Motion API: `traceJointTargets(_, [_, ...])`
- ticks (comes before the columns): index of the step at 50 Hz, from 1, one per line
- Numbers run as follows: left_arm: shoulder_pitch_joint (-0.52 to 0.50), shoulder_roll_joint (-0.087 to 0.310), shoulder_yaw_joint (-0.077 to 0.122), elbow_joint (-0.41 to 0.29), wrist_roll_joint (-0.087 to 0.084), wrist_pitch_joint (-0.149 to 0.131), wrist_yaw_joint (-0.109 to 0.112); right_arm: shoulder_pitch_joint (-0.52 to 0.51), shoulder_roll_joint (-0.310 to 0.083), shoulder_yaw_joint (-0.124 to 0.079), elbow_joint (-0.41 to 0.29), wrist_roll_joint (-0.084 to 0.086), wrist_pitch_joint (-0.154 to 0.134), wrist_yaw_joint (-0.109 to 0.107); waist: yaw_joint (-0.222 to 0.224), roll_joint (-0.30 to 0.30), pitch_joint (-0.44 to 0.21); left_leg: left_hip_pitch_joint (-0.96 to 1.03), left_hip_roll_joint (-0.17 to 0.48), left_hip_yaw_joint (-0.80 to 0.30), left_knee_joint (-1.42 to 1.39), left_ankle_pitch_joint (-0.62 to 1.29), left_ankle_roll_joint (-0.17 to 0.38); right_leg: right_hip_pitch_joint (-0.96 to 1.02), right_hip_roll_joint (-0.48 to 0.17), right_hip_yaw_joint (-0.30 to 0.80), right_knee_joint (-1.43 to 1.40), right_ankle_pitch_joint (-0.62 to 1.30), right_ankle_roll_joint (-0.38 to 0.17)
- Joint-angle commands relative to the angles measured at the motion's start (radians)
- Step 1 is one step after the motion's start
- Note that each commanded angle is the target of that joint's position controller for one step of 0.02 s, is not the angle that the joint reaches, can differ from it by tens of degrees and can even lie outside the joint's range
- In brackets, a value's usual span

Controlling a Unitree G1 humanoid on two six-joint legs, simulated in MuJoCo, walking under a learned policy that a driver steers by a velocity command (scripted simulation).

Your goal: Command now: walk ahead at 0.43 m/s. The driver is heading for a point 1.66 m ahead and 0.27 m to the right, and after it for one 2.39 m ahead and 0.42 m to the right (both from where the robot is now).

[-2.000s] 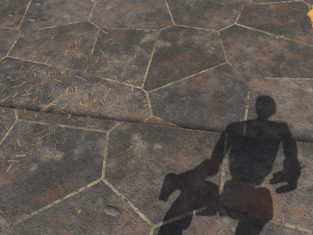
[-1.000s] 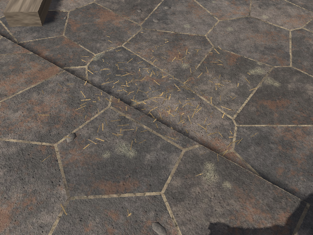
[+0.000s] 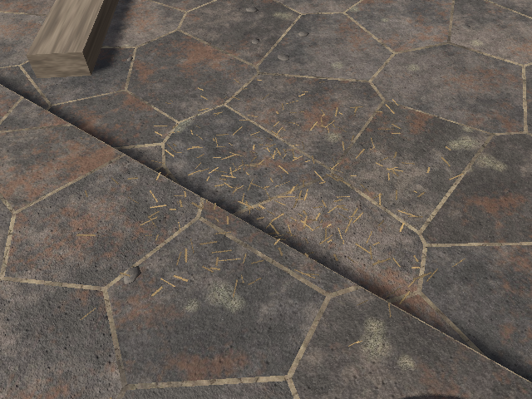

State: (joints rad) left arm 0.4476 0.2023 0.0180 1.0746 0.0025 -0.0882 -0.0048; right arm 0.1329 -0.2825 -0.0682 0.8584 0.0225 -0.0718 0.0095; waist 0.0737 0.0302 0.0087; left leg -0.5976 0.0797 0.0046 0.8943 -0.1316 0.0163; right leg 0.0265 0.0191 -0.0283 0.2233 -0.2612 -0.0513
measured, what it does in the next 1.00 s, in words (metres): walks ahead: left foot, then right foot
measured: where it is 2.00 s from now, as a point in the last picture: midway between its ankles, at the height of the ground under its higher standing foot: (324, 245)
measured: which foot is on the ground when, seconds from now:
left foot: up 0.00-0.20, down 0.22-0.78, up 0.80-1.00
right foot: down 0.00-0.24, up 0.26-0.74, down 0.76-1.00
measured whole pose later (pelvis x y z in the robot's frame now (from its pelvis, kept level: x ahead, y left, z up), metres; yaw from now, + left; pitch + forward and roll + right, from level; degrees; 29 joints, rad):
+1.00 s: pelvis +0.57 -0.03 +0.00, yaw +0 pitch +1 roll +0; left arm 0.29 0.23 0.06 0.91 0.01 -0.09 -0.03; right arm 0.20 -0.29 -0.06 0.94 0.02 -0.07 -0.01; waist 0.03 0.04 0.03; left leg -0.58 0.11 -0.04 1.06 -0.24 0.04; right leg -0.19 0.06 -0.06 0.32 -0.14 -0.08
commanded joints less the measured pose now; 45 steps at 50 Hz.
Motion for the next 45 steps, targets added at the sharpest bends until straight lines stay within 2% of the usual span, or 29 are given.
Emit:
traceJointTargets(1, [0.017,0.174,0.026,-0.043,0.001,-0.001,0.018,-0.192,0.005,0.014,-0.107,0.002,-0.014,0.010,0.015,-0.117,0.112,-0.086,-0.016,0.036,-0.194,0.126,-0.023,-0.041,-0.202,0.121,-0.125,0.324,-0.110])
traceJointTargets(4, [0.059,0.183,0.031,-0.029,-0.008,0.001,0.022,-0.270,-0.004,0.020,-0.132,0.009,-0.016,0.022,0.027,-0.125,0.147,-0.027,-0.036,0.048,-0.304,0.185,-0.011,-0.050,-0.224,0.101,-0.145,0.317,-0.121])
traceJointTargets(7, [0.061,0.190,0.041,-0.024,-0.018,0.007,0.024,-0.298,-0.030,0.017,-0.151,0.011,-0.024,0.036,-0.002,-0.126,0.149,-0.012,-0.040,0.028,-0.368,0.156,0.030,0.045,-0.269,0.088,-0.098,0.429,-0.111])
traceJointTargets(9, [0.034,0.213,0.053,-0.034,-0.015,0.015,0.026,-0.224,-0.073,-0.002,-0.136,0.007,-0.026,0.038,-0.064,-0.146,0.070,0.116,-0.081,0.049,-0.372,0.101,0.066,0.101,-0.282,0.072,0.020,0.744,-0.091])
traceJointTargets(10, [0.017,0.220,0.057,-0.040,-0.011,0.024,0.026,-0.109,-0.106,-0.021,-0.104,0.007,-0.024,0.032,-0.128,-0.163,-0.011,0.262,-0.113,0.069,-0.366,0.080,0.092,0.102,-0.270,0.054,0.154,0.921,-0.077])
traceJointTargets(11, [0.004,0.210,0.053,-0.050,-0.006,0.032,0.026,0.068,-0.144,-0.044,-0.048,0.010,-0.018,0.022,-0.213,-0.153,-0.115,0.498,-0.117,0.069,-0.373,0.093,0.123,0.019,-0.226,0.028,0.359,0.946,-0.048])
traceJointTargets(12, [0.017,0.168,0.036,-0.075,0.012,0.033,0.025,0.251,-0.209,-0.060,-0.006,-0.004,-0.011,0.009,-0.257,-0.033,-0.258,0.825,0.085,-0.173,-0.342,0.028,0.187,-0.235,-0.165,0.010,0.678,0.594,-0.025])
traceJointTargets(13, [0.155,0.010,-0.003,-0.073,-0.002,0.013,0.010,0.293,-0.236,-0.059,0.023,-0.009,-0.010,0.021,-0.161,0.247,-0.417,1.077,0.312,-0.689,-0.508,-0.269,0.351,-0.569,0.042,0.071,1.014,-0.260,0.028])
traceJointTargets(14, [0.049,0.125,0.023,-0.081,-0.032,-0.016,0.004,0.248,-0.134,-0.031,0.022,-0.003,-0.013,0.024,-0.198,0.144,-0.312,0.979,0.275,-0.737,-0.618,-0.372,0.300,-0.671,0.004,0.186,1.123,-0.306,0.003])
traceJointTargets(15, [-0.057,0.180,0.042,-0.127,-0.060,-0.033,0.003,0.148,-0.105,-0.020,0.010,-0.003,-0.019,0.023,-0.169,0.114,-0.137,0.818,0.250,-0.582,-0.646,-0.308,0.257,-0.735,-0.045,0.149,1.136,-0.220,-0.014])
traceJointTargets(16, [-0.103,0.176,0.042,-0.139,-0.057,-0.041,0.011,0.066,-0.090,-0.014,-0.004,-0.008,-0.028,0.026,-0.132,0.013,-0.063,0.659,0.217,-0.462,-0.673,-0.166,0.237,-0.690,-0.098,0.130,1.087,-0.123,-0.017])
traceJointTargets(17, [-0.117,0.168,0.051,-0.141,-0.041,-0.038,0.017,0.025,-0.067,-0.009,-0.007,-0.020,-0.035,0.030,-0.100,-0.007,-0.024,0.543,0.181,-0.364,-0.694,-0.053,0.225,-0.644,-0.131,0.119,1.035,-0.064,-0.011])
traceJointTargets(18, [-0.087,0.147,0.053,-0.136,-0.032,-0.026,0.018,0.009,-0.048,-0.003,-0.002,-0.032,-0.041,0.031,-0.066,0.020,-0.027,0.475,0.149,-0.298,-0.718,-0.004,0.217,-0.575,-0.159,0.127,1.003,-0.028,-0.008])
traceJointTargets(19, [-0.070,0.123,0.052,-0.137,-0.031,-0.014,0.019,0.011,-0.038,0.000,0.007,-0.030,-0.043,0.034,-0.051,0.031,-0.026,0.437,0.137,-0.265,-0.742,0.006,0.222,-0.547,-0.166,0.123,0.973,-0.022,-0.003])
traceJointTargets(21, [-0.098,0.108,0.052,-0.156,-0.027,0.006,0.021,0.040,-0.054,0.000,0.031,-0.022,-0.048,0.027,-0.041,0.028,0.011,0.377,0.134,-0.215,-0.783,0.023,0.238,-0.567,-0.183,0.106,0.904,-0.011,0.017])
traceJointTargets(23, [-0.195,0.121,0.055,-0.201,-0.016,0.014,0.023,0.079,-0.089,-0.006,0.051,-0.024,-0.048,0.011,-0.056,0.016,0.052,0.375,0.135,-0.190,-0.812,0.033,0.246,-0.654,-0.195,0.098,0.793,0.080,0.043])
traceJointTargets(26, [-0.310,0.111,0.050,-0.243,-0.007,0.007,0.014,0.133,-0.108,-0.007,0.068,-0.021,-0.039,-0.008,-0.089,0.009,0.067,0.409,0.104,-0.123,-0.811,0.095,0.217,-0.688,-0.178,0.076,0.577,0.270,0.056])
traceJointTargets(29, [-0.420,0.095,0.039,-0.275,-0.014,0.000,0.000,0.206,-0.120,-0.006,0.096,-0.010,-0.033,-0.015,-0.130,0.008,0.072,0.435,0.090,-0.072,-0.800,0.111,0.192,-0.634,-0.134,0.033,0.415,0.386,0.056])
traceJointTargets(34, [-0.539,0.117,0.038,-0.348,-0.023,-0.007,-0.032,0.282,-0.132,-0.011,0.140,-0.002,-0.005,-0.019,-0.144,0.014,0.088,0.628,0.168,-0.089,-0.707,0.168,0.167,-0.682,-0.109,0.044,0.298,0.288,0.017])
traceJointTargets(36, [-0.483,0.145,0.049,-0.346,-0.025,-0.010,-0.039,0.270,-0.149,-0.019,0.141,-0.003,0.009,-0.021,-0.105,0.042,0.053,0.678,0.185,-0.090,-0.635,0.293,0.146,-0.605,-0.089,0.030,0.281,0.209,-0.012])
traceJointTargets(37, [-0.392,0.170,0.062,-0.327,-0.026,-0.012,-0.038,0.246,-0.150,-0.019,0.136,-0.004,0.017,-0.023,-0.050,0.051,0.002,0.675,0.165,-0.067,-0.533,0.451,0.128,-0.481,-0.058,-0.001,0.261,0.196,-0.035])
traceJointTargets(38, [-0.215,0.220,0.089,-0.272,-0.024,-0.011,-0.032,0.236,-0.126,-0.009,0.126,-0.011,0.023,-0.023,0.027,0.032,-0.109,0.606,0.108,-0.027,-0.332,0.526,0.100,-0.239,-0.046,-0.008,0.274,0.227,-0.069])
traceJointTargets(39, [-0.040,0.300,0.112,-0.234,-0.007,-0.009,-0.023,0.280,-0.075,0.010,0.103,-0.025,0.022,-0.024,0.057,-0.092,-0.271,0.357,0.021,0.032,0.004,0.267,0.057,0.100,-0.238,0.233,0.291,0.203,-0.147])
traceJointTargets(40, [0.010,0.338,0.118,-0.209,-0.016,-0.003,-0.032,0.400,0.038,0.043,0.114,-0.024,0.000,-0.014,0.004,-0.353,-0.408,0.023,-0.154,-0.015,0.303,-0.404,0.008,0.377,-0.406,0.688,0.142,-0.031,-0.279])
traceJointTargets(41, [-0.009,0.233,0.088,-0.218,-0.024,-0.002,-0.033,0.345,-0.072,0.017,0.121,0.001,-0.021,-0.007,0.029,-0.257,-0.361,-0.091,-0.102,-0.135,0.424,-0.442,0.024,0.360,-0.386,0.724,0.085,-0.127,-0.242])
traceJointTargets(42, [-0.090,0.198,0.075,-0.233,-0.020,-0.003,-0.029,0.241,-0.126,0.002,0.090,0.024,-0.037,-0.005,0.020,-0.193,-0.213,-0.147,-0.054,-0.108,0.436,-0.366,0.040,0.228,-0.360,0.570,0.074,-0.059,-0.201])
traceJointTargets(43, [-0.169,0.190,0.072,-0.250,-0.008,-0.004,-0.026,0.180,-0.119,0.001,0.077,0.021,-0.044,-0.014,-0.006,-0.102,-0.137,-0.120,-0.005,-0.081,0.395,-0.268,0.039,0.082,-0.327,0.462,0.055,0.068,-0.182])
traceJointTargets(44, [-0.216,0.164,0.065,-0.259,0.005,-0.007,-0.028,0.159,-0.109,-0.005,0.077,0.008,-0.040,-0.020,-0.032,-0.077,-0.083,-0.078,0.028,-0.081,0.340,-0.203,0.035,-0.033,-0.292,0.378,0.028,0.185,-0.174])
traceJointTargets(45, [-0.238,0.140,0.059,-0.257,0.016,-0.012,-0.031,0.181,-0.087,-0.007,0.082,0.005,-0.028,-0.019,-0.065,-0.101,-0.075,-0.018,0.052,-0.087,0.303,-0.160,0.035,-0.100,-0.264,0.320,0.003,0.233,-0.166])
